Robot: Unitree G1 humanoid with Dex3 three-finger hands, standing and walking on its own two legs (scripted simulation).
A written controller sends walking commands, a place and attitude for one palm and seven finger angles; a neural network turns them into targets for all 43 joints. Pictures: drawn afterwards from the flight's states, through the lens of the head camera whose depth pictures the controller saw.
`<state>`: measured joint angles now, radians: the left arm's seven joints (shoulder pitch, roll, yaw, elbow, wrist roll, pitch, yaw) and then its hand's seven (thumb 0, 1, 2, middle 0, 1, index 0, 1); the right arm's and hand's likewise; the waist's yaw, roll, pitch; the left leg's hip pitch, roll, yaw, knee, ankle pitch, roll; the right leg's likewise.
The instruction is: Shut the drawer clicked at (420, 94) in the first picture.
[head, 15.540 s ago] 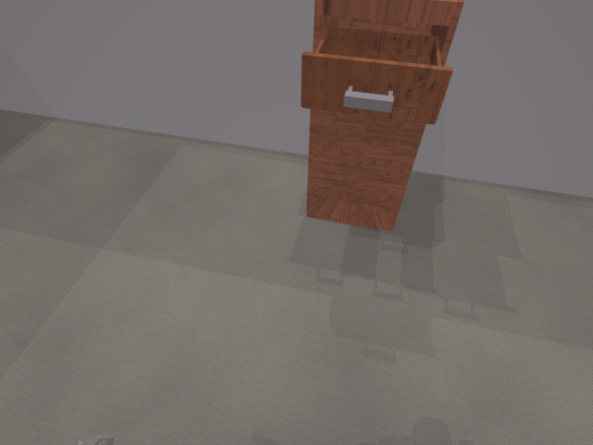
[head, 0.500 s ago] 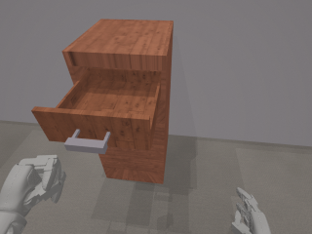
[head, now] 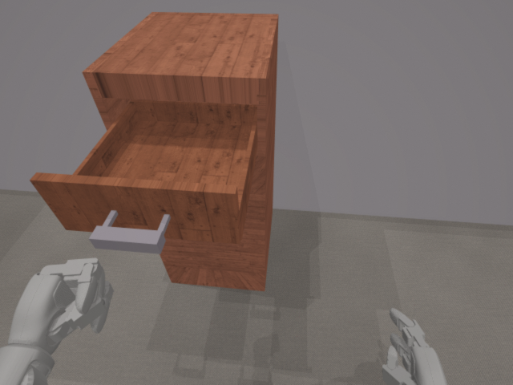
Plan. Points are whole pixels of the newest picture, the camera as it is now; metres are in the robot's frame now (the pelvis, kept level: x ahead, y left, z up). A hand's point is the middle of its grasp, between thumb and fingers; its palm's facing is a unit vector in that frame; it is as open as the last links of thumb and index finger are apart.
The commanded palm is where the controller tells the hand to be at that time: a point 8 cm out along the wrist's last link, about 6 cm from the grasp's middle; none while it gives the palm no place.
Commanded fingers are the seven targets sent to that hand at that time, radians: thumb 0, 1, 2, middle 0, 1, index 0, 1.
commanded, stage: bring the fist close to the handle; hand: left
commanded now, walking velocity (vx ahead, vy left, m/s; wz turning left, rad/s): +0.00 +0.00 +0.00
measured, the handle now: (133, 228) +0.35 +0.26 +0.05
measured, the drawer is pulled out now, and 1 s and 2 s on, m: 0.28 0.28 0.19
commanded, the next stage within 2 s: push the drawer shut in 1.00 s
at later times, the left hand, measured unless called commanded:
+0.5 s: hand (130, 286) +0.24 +0.22 +0.06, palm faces +0.00 -1.00 -0.05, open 3.3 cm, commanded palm +0.22 +0.27 +0.06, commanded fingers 0.00 0.90 0.90 -1.40 -1.60 -1.40 -1.60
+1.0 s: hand (144, 284) +0.25 +0.20 +0.04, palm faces +0.01 -1.00 -0.06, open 3.3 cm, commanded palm +0.22 +0.27 +0.05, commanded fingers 0.00 0.90 0.90 -1.40 -1.60 -1.40 -1.60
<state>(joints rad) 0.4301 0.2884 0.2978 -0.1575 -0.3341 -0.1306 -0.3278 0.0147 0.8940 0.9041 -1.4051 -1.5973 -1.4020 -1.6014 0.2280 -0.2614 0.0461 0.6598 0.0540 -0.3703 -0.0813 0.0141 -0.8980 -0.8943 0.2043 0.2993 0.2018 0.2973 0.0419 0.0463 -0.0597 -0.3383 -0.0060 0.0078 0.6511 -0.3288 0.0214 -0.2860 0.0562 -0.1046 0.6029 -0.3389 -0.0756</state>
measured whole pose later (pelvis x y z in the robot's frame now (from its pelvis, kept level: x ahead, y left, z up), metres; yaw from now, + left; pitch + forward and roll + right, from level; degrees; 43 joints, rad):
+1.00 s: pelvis +0.00 +0.02 -0.02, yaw -1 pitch +8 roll -1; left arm 0.26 0.24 0.18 0.04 -0.26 -0.27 -0.22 0.01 0.90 0.90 -1.40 -1.60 -1.40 -1.60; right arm 0.26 -0.26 0.04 0.57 0.03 -0.20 -0.05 0.01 -0.90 -0.89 0.20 0.30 0.20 0.30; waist -0.01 0.04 -0.09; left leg -0.58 -0.02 0.03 0.84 -0.41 0.05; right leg -0.54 0.03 -0.09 0.81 -0.42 -0.05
